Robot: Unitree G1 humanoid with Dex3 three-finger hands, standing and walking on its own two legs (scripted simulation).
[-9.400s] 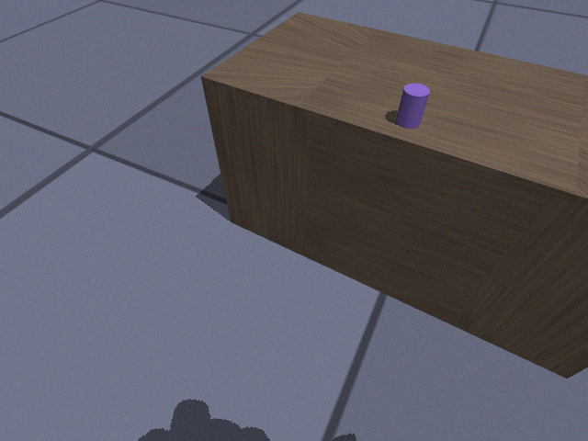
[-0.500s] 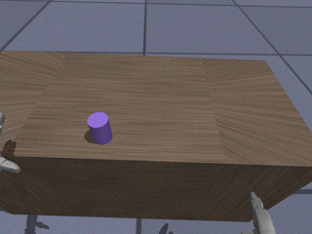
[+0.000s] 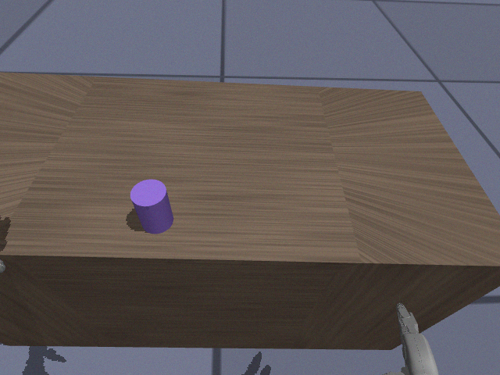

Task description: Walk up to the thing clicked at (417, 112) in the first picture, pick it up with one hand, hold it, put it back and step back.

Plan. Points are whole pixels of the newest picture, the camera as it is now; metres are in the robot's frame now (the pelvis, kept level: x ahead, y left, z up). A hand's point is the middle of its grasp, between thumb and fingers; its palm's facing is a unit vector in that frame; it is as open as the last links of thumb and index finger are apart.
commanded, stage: go down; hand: left
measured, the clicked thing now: (153, 207) +0.43 +0.19 -0.02
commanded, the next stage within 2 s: approach in 1.34 s
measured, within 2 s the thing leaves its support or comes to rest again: neither
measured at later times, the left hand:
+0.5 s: hand out of the picture +0.34 +0.38 +0.12, palm faces +0.17 -0.99 +0.01, open 17.7 cm
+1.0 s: hand out of the picture +0.34 +0.38 +0.11, palm faces +0.17 -0.98 +0.01, open 17.7 cm
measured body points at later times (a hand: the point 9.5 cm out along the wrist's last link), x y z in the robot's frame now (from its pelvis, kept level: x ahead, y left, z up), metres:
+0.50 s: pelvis +0.00 +0.00 -0.01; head +0.03 +0.03 +0.44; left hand +0.33 +0.44 +0.12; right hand +0.15 -0.25 -0.08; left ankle +0.04 +0.11 -0.73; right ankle -0.04 -0.14 -0.73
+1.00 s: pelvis +0.00 +0.00 -0.01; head +0.04 +0.03 +0.43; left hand +0.33 +0.44 +0.12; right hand +0.15 -0.25 -0.08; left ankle +0.04 +0.11 -0.73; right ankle -0.04 -0.14 -0.73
